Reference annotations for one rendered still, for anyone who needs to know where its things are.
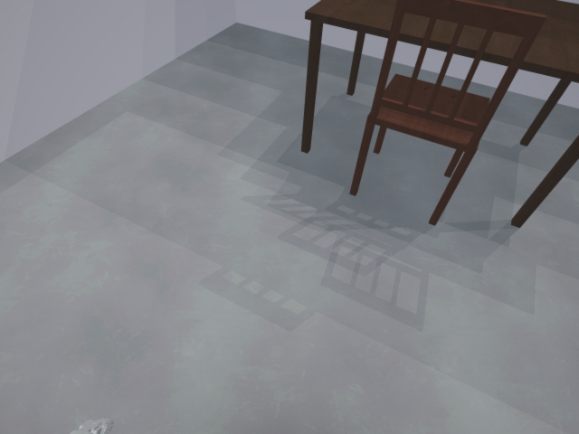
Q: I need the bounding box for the table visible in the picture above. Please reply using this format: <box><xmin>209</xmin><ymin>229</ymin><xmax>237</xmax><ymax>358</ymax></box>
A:
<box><xmin>301</xmin><ymin>0</ymin><xmax>579</xmax><ymax>228</ymax></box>

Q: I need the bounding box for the chair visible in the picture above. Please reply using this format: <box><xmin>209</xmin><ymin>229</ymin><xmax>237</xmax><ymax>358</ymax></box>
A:
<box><xmin>350</xmin><ymin>0</ymin><xmax>546</xmax><ymax>226</ymax></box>

